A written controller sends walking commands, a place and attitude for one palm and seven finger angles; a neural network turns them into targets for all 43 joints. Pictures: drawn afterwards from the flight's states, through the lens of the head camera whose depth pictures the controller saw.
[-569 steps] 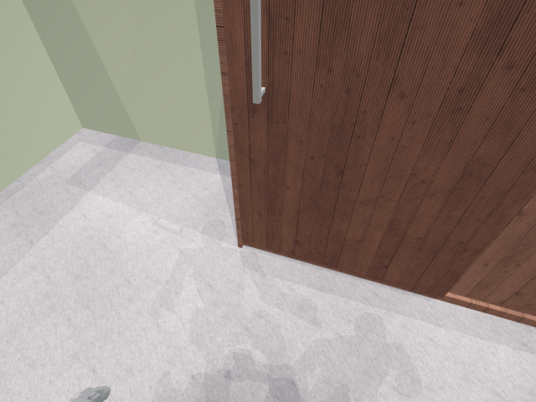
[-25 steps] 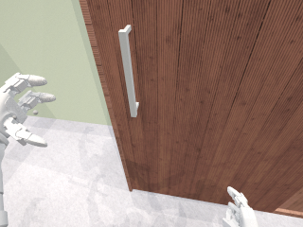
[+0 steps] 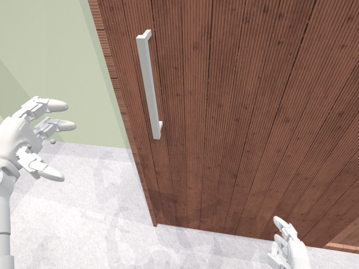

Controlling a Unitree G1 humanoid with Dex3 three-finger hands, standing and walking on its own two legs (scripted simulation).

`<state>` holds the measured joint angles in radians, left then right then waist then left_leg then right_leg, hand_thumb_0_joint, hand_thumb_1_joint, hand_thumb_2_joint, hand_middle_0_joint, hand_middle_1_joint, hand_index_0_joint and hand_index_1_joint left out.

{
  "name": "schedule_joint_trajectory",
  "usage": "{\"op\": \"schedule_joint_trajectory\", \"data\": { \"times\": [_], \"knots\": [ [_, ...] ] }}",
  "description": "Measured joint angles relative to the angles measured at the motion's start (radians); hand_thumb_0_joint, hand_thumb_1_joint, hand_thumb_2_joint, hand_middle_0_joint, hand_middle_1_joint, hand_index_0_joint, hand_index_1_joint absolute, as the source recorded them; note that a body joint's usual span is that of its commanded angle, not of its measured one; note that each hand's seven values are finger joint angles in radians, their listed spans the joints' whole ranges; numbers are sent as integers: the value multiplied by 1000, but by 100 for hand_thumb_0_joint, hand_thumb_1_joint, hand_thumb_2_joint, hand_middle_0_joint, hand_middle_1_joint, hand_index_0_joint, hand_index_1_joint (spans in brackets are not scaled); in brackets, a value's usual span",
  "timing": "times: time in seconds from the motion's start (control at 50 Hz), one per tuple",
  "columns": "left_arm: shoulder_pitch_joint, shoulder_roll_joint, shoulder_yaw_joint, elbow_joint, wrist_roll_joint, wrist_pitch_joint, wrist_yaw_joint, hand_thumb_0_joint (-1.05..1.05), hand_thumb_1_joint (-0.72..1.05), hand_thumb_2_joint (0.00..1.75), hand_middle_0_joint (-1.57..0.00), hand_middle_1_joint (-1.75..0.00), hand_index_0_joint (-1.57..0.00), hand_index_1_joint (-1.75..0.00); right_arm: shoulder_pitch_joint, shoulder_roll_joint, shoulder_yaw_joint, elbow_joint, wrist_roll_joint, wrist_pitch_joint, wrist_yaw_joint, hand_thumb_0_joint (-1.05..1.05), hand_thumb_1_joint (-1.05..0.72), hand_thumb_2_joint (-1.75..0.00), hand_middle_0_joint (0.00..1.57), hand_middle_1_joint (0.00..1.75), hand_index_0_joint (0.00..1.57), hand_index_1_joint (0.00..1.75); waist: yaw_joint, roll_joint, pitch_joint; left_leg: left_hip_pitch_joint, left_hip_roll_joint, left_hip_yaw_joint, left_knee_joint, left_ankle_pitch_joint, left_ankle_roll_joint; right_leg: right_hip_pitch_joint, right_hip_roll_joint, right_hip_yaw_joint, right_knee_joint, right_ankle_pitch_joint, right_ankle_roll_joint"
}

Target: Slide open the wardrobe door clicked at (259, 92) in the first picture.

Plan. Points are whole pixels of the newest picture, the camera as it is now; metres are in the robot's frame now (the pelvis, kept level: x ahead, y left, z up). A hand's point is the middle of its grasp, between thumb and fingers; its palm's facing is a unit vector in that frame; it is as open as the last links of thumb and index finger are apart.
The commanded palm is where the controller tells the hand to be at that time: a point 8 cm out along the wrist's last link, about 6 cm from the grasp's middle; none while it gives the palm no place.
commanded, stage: move the hooked fingers beside the handle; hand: left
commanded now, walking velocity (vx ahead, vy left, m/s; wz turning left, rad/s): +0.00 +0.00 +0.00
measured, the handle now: (152, 91) +0.49 +0.13 +0.17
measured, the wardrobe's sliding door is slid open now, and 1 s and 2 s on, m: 0.00 0.00 0.00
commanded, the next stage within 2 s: none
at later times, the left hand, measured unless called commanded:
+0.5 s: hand (70, 127) +0.31 +0.26 +0.20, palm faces +0.02 -1.00 -0.07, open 14.0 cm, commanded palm +0.28 +0.30 +0.20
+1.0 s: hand (90, 118) +0.35 +0.23 +0.19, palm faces -0.02 -1.00 -0.04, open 14.0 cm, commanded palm +0.33 +0.28 +0.19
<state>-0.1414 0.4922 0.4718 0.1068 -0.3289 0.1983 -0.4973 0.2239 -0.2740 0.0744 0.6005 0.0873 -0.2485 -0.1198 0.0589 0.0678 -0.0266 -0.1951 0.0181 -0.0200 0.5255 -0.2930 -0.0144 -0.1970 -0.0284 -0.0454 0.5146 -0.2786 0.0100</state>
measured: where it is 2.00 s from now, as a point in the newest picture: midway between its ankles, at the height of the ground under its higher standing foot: outside the picture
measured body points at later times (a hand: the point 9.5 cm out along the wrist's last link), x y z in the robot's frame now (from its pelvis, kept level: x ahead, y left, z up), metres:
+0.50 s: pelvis +0.00 +0.00 +0.00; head -0.03 -0.02 +0.45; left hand +0.31 +0.31 +0.20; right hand +0.18 -0.23 -0.07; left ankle +0.00 +0.13 -0.74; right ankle +0.00 -0.12 -0.74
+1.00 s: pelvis +0.00 +0.00 +0.00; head -0.01 -0.02 +0.45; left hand +0.35 +0.29 +0.19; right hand +0.16 -0.25 -0.08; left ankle +0.00 +0.13 -0.74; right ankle +0.00 -0.12 -0.74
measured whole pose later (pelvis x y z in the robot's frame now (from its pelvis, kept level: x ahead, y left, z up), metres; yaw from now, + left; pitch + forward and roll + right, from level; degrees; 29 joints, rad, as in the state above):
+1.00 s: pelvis +0.00 +0.00 +0.00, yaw -1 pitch +0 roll +0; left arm -0.40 0.45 0.38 0.39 -0.27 0.14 -0.41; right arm 0.25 -0.28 0.05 0.62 0.09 -0.20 -0.12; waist 0.01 0.05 -0.04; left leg -0.24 0.02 -0.01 0.53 -0.29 -0.02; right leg -0.25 -0.02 -0.03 0.53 -0.28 0.01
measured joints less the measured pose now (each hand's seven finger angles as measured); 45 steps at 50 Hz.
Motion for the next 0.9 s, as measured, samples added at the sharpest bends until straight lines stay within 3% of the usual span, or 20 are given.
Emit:
{"op": "schedule_joint_trajectory", "data": {
  "times": [0.12,0.28,0.42,0.54,0.9],
  "knots": [
    [2,4,26,19,-25,-20,-9,-1,-50,30,-31,-120,-31,-120,-2,15,8,6,-3,3,7,2,-90,-90,20,30,21,30,-2,-4,-18,5,0,2,-4,-2,-1,2,0,2,1,-3,0],
    [-48,-19,-28,52,13,-3,17,-1,-51,30,-30,-120,-30,-120,1,0,2,11,2,5,-1,2,-90,-90,20,30,21,30,7,-3,2,-3,-4,-8,4,4,0,1,-4,-8,3,1,1],
    [-112,-38,-55,94,23,-36,42,-1,-51,30,-30,-120,-31,-120,-5,10,5,24,-3,7,-9,2,-90,-90,20,30,21,30,-14,-14,3,-7,-3,-3,-2,9,-2,-9,-3,-3,5,4,-1],
    [-170,-15,-48,185,42,-19,64,-1,-51,30,-30,-120,-31,-120,10,7,2,19,0,19,-5,2,-90,-90,20,30,21,30,-32,-10,-4,-15,0,4,-6,11,-3,-24,0,5,8,5,-3],
    [-235,-31,-67,267,61,-47,84,-1,-50,30,-30,-120,-30,-120,33,-8,-21,22,0,44,-4,2,-91,-90,20,30,20,30,-46,-17,-6,-37,6,14,3,1,-3,-48,6,15,14,0,-4]
  ]
}}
